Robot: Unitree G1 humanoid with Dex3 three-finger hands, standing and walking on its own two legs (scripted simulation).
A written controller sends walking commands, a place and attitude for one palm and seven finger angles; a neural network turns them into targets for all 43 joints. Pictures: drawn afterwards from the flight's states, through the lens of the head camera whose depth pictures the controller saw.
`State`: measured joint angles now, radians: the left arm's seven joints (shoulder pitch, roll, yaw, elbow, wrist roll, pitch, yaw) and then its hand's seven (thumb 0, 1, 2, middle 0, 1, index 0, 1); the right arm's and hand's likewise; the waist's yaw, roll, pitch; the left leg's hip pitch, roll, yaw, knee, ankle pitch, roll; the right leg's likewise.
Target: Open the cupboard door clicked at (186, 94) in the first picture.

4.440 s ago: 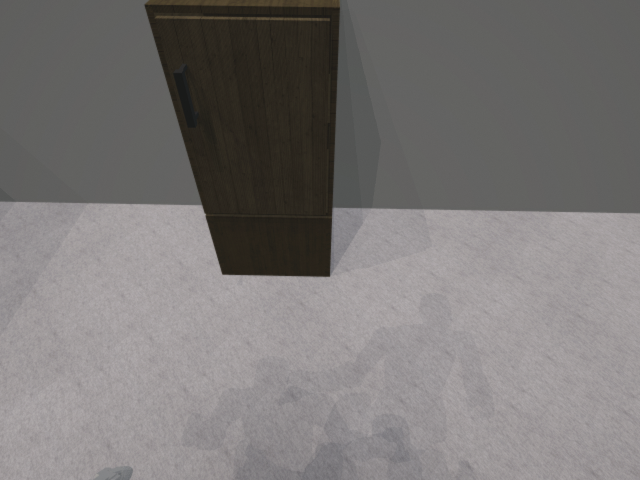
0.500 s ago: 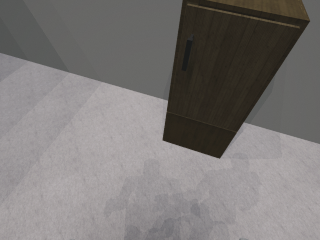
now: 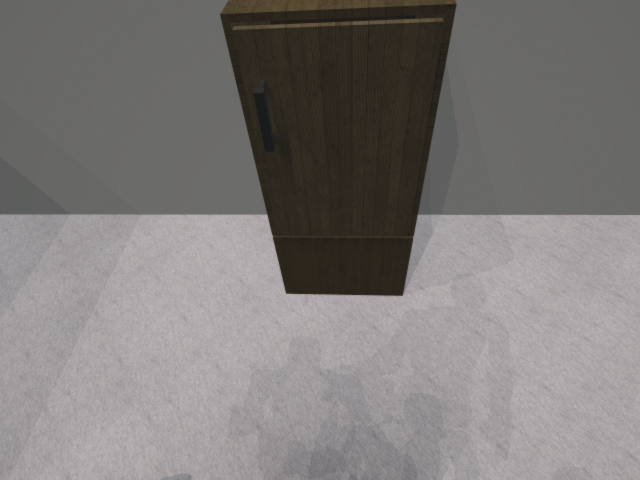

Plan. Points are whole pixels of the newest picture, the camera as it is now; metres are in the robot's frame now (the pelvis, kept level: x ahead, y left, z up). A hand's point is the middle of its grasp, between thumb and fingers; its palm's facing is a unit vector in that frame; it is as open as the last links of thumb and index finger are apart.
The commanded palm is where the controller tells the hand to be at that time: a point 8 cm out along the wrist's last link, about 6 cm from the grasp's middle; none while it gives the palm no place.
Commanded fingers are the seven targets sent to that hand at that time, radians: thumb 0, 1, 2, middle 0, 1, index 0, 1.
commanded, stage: take the last steps up to it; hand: left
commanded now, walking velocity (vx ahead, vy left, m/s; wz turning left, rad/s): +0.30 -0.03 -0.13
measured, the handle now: (266, 116) +0.81 +0.14 +0.02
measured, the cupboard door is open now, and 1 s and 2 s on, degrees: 0 0 0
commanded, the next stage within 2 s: come to a stop and stand still in 0.74 s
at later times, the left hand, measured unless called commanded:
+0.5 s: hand out of the picture +0.05 +0.21 -0.18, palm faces -0.01 -0.99 -0.13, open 7.4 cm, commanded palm none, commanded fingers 0.00 0.90 0.90 -0.20 -0.30 -0.20 -0.30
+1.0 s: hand (258, 344) +0.37 +0.14 -0.16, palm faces -0.06 -0.98 -0.21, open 7.2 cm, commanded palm none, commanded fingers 0.00 0.90 0.90 -0.20 -0.30 -0.20 -0.30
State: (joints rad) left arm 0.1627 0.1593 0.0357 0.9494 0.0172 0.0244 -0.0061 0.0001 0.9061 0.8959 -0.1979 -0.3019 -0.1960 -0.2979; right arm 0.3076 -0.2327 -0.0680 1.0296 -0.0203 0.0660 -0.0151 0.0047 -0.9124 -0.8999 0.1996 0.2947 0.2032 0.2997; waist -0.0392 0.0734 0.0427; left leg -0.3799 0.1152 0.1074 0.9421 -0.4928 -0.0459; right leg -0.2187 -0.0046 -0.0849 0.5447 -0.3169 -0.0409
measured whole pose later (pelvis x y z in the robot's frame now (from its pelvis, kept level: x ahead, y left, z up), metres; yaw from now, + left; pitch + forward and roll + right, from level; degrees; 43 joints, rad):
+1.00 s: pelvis +0.26 -0.03 +0.00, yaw -4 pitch -1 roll +0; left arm 0.13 0.14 0.04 1.03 0.02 -0.03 0.03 -0.02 0.93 0.90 -0.20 -0.30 -0.20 -0.30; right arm 0.33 -0.14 -0.05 1.12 0.00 0.02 -0.03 0.00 -0.91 -0.90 0.20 0.29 0.20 0.30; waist -0.03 0.04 0.07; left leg -0.37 0.08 0.06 1.02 -0.50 -0.02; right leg -0.30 -0.05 -0.16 0.54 -0.22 -0.03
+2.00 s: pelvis +0.20 -0.03 +0.01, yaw -6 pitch -1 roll +2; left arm 0.30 0.12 0.02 1.10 0.02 0.04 0.03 0.00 0.92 0.90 -0.20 -0.30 -0.19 -0.30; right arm 0.38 -0.15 -0.07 1.14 -0.02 0.07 -0.01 0.00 -0.91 -0.90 0.20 0.29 0.20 0.30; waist -0.03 0.04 -0.05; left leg -0.36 0.04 0.05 0.61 -0.33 -0.02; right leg -0.14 -0.01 -0.08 0.43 -0.28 -0.05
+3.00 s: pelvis +0.17 -0.04 +0.00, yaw -6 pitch +0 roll +1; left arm 0.28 0.16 0.00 1.07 0.01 -0.01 0.02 0.00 0.91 0.90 -0.19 -0.30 -0.19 -0.30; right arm 0.40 -0.10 0.03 1.07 -0.02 -0.01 -0.02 0.00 -0.91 -0.90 0.20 0.29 0.20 0.30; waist -0.03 0.04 0.00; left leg -0.19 -0.02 0.10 0.49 -0.31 0.04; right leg -0.26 0.00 -0.06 0.53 -0.28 -0.04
